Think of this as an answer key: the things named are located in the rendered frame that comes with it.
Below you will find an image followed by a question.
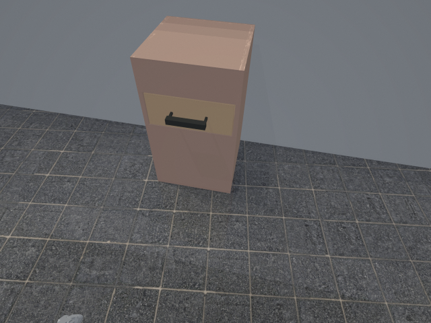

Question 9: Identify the drawer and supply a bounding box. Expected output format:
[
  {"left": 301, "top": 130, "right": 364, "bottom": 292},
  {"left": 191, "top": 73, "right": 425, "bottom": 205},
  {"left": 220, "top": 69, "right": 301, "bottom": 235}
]
[{"left": 143, "top": 92, "right": 236, "bottom": 136}]

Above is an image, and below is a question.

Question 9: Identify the handle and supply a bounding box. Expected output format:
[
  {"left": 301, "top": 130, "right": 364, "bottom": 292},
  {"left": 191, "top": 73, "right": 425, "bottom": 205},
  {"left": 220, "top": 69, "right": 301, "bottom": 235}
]
[{"left": 165, "top": 112, "right": 207, "bottom": 130}]

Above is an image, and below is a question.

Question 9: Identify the cabinet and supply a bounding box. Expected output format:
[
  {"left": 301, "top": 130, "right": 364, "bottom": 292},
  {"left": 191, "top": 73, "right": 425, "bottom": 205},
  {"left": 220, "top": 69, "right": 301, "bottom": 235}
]
[{"left": 130, "top": 16, "right": 255, "bottom": 193}]

